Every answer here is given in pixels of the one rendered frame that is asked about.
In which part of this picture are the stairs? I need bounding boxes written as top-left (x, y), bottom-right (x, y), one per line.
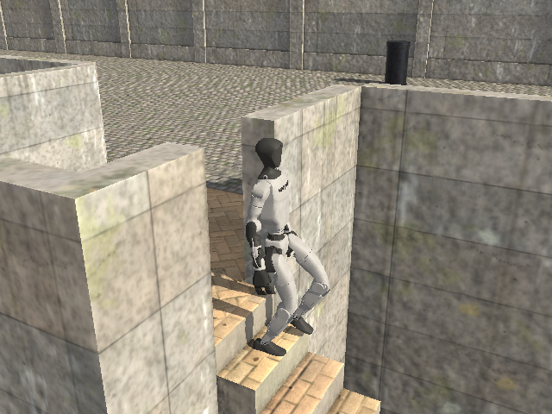
top-left (215, 294), bottom-right (381, 414)

